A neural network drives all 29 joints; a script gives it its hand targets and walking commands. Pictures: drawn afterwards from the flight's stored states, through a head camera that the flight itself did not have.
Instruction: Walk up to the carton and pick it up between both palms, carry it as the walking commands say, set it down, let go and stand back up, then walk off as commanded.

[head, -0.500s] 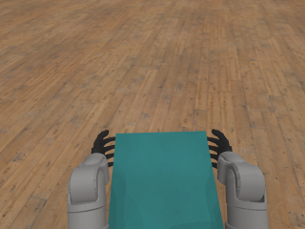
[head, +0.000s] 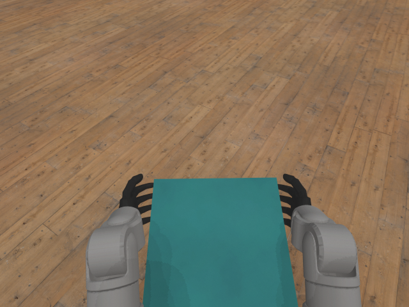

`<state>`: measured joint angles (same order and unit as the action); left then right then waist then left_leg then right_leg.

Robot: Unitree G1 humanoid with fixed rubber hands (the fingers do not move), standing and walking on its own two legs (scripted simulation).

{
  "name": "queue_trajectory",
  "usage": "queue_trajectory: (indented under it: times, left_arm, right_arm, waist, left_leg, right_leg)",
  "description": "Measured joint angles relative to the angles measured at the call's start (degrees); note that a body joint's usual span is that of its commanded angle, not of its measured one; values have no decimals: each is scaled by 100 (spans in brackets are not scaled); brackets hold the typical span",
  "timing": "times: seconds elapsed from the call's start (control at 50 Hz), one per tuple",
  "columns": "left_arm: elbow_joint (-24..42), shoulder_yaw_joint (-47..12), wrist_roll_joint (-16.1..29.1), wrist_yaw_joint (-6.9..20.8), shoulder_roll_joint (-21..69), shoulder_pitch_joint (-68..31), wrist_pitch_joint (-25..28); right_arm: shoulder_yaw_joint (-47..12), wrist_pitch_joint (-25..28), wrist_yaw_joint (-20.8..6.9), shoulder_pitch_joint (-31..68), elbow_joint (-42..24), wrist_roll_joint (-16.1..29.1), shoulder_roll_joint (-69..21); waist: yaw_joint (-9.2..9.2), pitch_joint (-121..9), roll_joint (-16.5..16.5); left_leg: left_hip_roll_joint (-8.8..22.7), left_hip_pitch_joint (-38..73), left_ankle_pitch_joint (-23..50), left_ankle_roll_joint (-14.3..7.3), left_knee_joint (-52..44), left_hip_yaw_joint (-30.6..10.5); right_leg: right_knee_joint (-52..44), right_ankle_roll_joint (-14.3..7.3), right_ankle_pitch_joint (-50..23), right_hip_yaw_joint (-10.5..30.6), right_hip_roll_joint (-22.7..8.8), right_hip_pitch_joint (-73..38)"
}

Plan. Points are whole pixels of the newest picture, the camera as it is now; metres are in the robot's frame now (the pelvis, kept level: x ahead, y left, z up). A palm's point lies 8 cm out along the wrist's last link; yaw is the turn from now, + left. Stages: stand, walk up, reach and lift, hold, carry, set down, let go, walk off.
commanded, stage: carry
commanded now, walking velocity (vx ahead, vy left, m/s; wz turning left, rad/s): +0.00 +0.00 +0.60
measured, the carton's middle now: (214, 251) +0.24 +0.01 -0.02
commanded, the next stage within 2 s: none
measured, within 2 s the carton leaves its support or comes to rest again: neither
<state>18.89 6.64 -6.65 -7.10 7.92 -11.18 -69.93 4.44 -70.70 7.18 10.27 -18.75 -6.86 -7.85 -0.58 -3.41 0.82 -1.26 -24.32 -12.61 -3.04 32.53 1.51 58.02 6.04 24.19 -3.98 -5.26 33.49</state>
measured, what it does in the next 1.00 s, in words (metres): walks backwards, turning left: right foot, then left foot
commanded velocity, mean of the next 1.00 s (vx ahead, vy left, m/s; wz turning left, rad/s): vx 0.00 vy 0.00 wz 0.60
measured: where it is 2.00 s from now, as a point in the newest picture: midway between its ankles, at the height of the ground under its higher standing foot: outside the picture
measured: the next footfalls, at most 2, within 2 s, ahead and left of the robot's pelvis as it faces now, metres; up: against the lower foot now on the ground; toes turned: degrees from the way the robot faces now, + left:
right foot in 0.18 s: +0.01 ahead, -0.13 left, +0.00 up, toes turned +0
left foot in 0.52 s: -0.07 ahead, +0.12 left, +0.00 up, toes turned +24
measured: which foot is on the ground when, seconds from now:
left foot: down 0.00-0.18, up 0.20-0.50, down 0.52-0.86, up 0.88-1.00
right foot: up 0.00-0.16, down 0.18-0.52, up 0.54-0.84, down 0.86-1.00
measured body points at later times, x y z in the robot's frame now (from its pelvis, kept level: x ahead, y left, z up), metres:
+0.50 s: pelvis -0.05 +0.00 +0.00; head -0.04 +0.00 +0.45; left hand +0.19 +0.22 +0.08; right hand +0.27 -0.07 +0.08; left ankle -0.10 +0.11 -0.73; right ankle -0.03 -0.13 -0.73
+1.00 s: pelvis -0.12 -0.02 +0.00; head -0.10 -0.03 +0.45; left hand +0.06 +0.25 +0.09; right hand +0.20 -0.01 +0.08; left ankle -0.18 +0.08 -0.67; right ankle -0.06 -0.11 -0.73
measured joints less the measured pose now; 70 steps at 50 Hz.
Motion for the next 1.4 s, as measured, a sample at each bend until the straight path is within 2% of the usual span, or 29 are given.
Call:
queue_trajectory:
  times: [0.12,0.18,0.2,0.24,0.28,0.34,0.4,0.46,0.5,0.54,0.58,0.6,0.68,0.76,0.82,0.84,0.86,0.9,0.94,1.0,1.06,1.12,1.16,1.18,1.2,1.24,1.26,1.32,1.4]
  left_arm:
    - [203,-41,-21,-6,18,-91,104]
    - [172,-63,-39,18,28,-131,124]
    - [107,-96,-56,31,31,-123,164]
    - [-7,-177,-70,54,20,-67,193]
    - [-14,-195,-67,75,9,-2,161]
    - [62,-152,-82,107,8,8,121]
    - [90,-110,-114,130,21,-67,129]
    - [52,-96,-175,123,33,-135,118]
    - [31,-68,-222,114,38,-167,86]
    - [-40,46,-231,120,34,-203,110]
    - [-87,142,-195,105,30,-159,129]
    - [-77,154,-154,79,24,-123,111]
    - [4,93,28,-83,17,-91,76]
    - [112,32,70,-104,24,-124,165]
    - [147,-2,47,-70,30,-153,198]
    - [134,-14,33,-53,33,-169,199]
    - [98,-35,9,-37,40,-192,202]
    - [-54,-123,-45,-23,46,-198,234]
    - [-181,-169,-77,8,41,-177,221]
    - [-225,-145,-131,43,39,-165,157]
    - [-218,-104,-182,57,54,-244,122]
    - [-246,-88,-240,45,71,-322,107]
    - [-267,-75,-283,26,77,-348,84]
    - [-260,-60,-301,21,76,-355,65]
    - [-277,-8,-306,21,71,-362,79]
    - [-298,94,-258,-9,58,-295,115]
    - [-291,118,-210,-46,49,-253,109]
    - [-236,71,9,-270,39,-203,60]
    - [-149,-13,132,-397,48,-250,121]
  right_arm:
    - [31,38,-38,108,-247,-66,-17]
    - [58,-20,-36,130,-325,-101,-18]
    - [83,-16,-36,114,-317,-103,-11]
    - [89,-40,-18,-9,-345,-92,5]
    - [61,-111,67,-64,-387,-18,14]
    - [30,-151,152,-44,-436,78,14]
    - [50,-136,193,47,-454,108,1]
    - [99,-117,181,155,-363,92,-17]
    - [121,-107,163,234,-254,79,-31]
    - [89,8,131,297,-32,50,-51]
    - [13,95,129,314,176,15,-56]
    - [-12,100,112,295,218,4,-52]
    - [-9,96,58,208,129,-31,-35]
    - [0,113,47,192,-103,-73,-33]
    - [-7,80,61,181,-249,-102,-31]
    - [-3,54,73,176,-287,-109,-31]
    - [18,28,85,182,-309,-114,-28]
    - [69,7,96,115,-315,-108,-13]
    - [82,-70,174,52,-334,-57,-5]
    - [76,-148,282,82,-287,49,-5]
    - [120,-151,319,174,-264,96,-19]
    - [191,-133,306,291,-189,92,-41]
    - [222,-105,284,360,-85,84,-55]
    - [231,-96,271,401,-32,76,-66]
    - [206,-28,260,418,68,72,-74]
    - [101,98,260,429,289,47,-80]
    - [66,125,246,414,358,34,-77]
    - [62,168,145,326,395,-25,-57]
    - [110,228,84,291,238,-82,-52]
  waist:
    - [50,-59,-188]
    - [69,-83,-288]
    - [63,-67,-366]
    - [137,-27,-341]
    - [241,60,-300]
    - [341,141,-220]
    - [357,150,-121]
    - [312,99,-12]
    - [276,39,28]
    - [227,-13,139]
    - [110,81,146]
    - [53,131,119]
    - [-102,264,-4]
    - [-98,250,-112]
    - [-33,179,-223]
    - [-13,151,-259]
    - [-5,136,-319]
    - [61,108,-393]
    - [174,121,-351]
    - [305,126,-269]
    - [334,91,-142]
    - [296,32,-16]
    - [258,-10,57]
    - [241,-45,45]
    - [225,-49,140]
    - [123,28,162]
    - [56,84,130]
    - [-112,238,63]
    - [-179,308,-5]
  left_leg:
    - [-73,-235,281,54,-174,-332]
    - [-150,-384,325,143,-61,-467]
    - [-132,-469,112,217,133,-482]
    - [-130,-759,-893,378,1135,-232]
    - [-50,-926,-1156,480,2063,-5]
    - [121,-828,-1184,595,2401,180]
    - [195,-494,-1272,615,2009,270]
    - [166,-6,-1184,533,1199,371]
    - [147,445,-578,464,248,450]
    - [38,395,-363,286,125,400]
    - [11,222,-507,131,345,306]
    - [14,189,-502,96,344,249]
    - [-35,107,-228,59,128,2]
    - [-126,-26,2,59,-4,-207]
    - [-169,-152,114,103,-7,-366]
    - [-189,-199,132,129,28,-420]
    - [-194,-252,129,163,107,-472]
    - [-172,-497,-609,336,768,-384]
    - [-106,-765,-1191,474,1888,-116]
    - [111,-744,-1221,638,2482,145]
    - [226,-441,-1374,710,2171,262]
    - [225,-6,-1380,654,1462,362]
    - [185,393,-971,585,628,452]
    - [185,618,-688,534,121,451]
    - [84,576,-658,399,54,433]
    - [28,352,-629,168,285,337]
    - [36,302,-591,104,312,286]
    - [4,243,-390,35,193,115]
    - [-128,113,-165,-8,65,-75]
  right_leg:
    - [-1352,-105,133,20,377,-750]
    - [-2691,-272,-547,-133,450,-1424]
    - [-2737,-439,-748,-181,471,-1428]
    - [-2625,-670,-720,-278,336,-1416]
    - [-2680,-715,-695,-383,173,-1524]
    - [-2716,-654,-726,-533,-56,-1602]
    - [-2600,-589,-694,-708,-281,-1569]
    - [-2358,-487,-597,-888,-526,-1470]
    - [-2047,-381,-463,-1004,-684,-1338]
    - [-1438,-143,66,-860,-795,-1004]
    - [-613,50,816,-453,-572,-625]
    - [-289,94,905,-334,-452,-476]
    - [67,116,520,-105,-127,-204]
    - [-602,14,289,21,105,-389]
    - [-1488,-91,142,1,290,-805]
    - [-1952,-128,-59,-50,333,-1036]
    - [-2361,-277,-513,-114,365,-1213]
    - [-2414,-608,-809,-239,331,-1230]
    - [-2453,-713,-770,-364,175,-1316]
    - [-2588,-657,-820,-518,-44,-1440]
    - [-2547,-590,-847,-676,-281,-1412]
    - [-2376,-497,-810,-844,-534,-1302]
    - [-2168,-399,-744,-951,-712,-1192]
    - [-1991,-337,-678,-1010,-775,-1100]
    - [-1715,-212,-414,-947,-872,-950]
    - [-871,-14,544,-526,-680,-563]
    - [-426,27,730,-365,-539,-383]
    - [357,79,466,-124,-258,-49]
    - [230,61,192,48,-78,-23]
